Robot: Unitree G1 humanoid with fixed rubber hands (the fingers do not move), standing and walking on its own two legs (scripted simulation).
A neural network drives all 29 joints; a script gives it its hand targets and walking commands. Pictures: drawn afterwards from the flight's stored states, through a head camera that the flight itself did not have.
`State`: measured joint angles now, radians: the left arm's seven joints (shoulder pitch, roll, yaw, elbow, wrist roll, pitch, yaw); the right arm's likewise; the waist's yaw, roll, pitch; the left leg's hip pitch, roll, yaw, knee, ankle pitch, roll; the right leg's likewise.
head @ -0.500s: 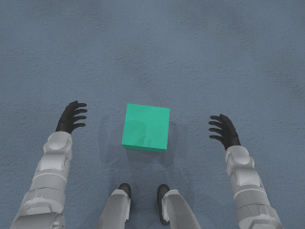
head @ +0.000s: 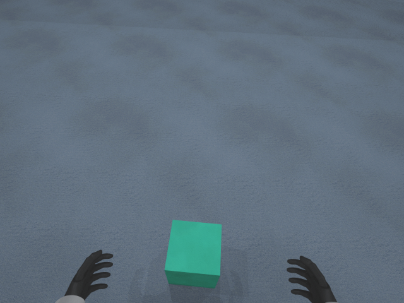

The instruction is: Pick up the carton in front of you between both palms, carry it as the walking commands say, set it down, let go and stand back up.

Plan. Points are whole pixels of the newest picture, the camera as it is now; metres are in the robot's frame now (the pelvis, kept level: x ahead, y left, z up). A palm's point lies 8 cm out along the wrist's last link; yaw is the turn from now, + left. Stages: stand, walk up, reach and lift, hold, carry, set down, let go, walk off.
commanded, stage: let go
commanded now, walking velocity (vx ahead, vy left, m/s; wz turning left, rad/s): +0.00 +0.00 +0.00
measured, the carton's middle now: (194, 255) +0.41 +0.01 -0.65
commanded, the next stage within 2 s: stand in 0.40 s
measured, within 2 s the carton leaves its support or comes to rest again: neither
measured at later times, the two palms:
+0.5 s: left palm out of the picture +0.14 +0.26 -0.08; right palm (332, 301) +0.15 -0.26 -0.07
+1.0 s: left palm out of the picture +0.13 +0.29 -0.09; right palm out of the picture +0.14 -0.29 -0.09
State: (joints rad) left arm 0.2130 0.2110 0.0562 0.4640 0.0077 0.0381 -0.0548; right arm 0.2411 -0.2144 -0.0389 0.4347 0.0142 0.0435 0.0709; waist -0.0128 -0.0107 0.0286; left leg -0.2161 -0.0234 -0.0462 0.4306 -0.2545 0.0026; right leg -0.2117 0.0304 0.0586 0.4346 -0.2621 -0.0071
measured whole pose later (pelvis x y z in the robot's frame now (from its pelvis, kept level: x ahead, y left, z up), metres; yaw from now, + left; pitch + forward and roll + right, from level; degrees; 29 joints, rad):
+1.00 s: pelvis +0.01 +0.00 +0.00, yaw +0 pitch -1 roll +0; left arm 0.18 0.34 0.03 0.76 0.03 0.00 0.02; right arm 0.16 -0.34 -0.03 0.80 -0.03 0.00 -0.03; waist 0.00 0.01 0.01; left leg -0.16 -0.02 -0.05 0.47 -0.30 0.00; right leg -0.15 0.03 0.05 0.47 -0.31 -0.01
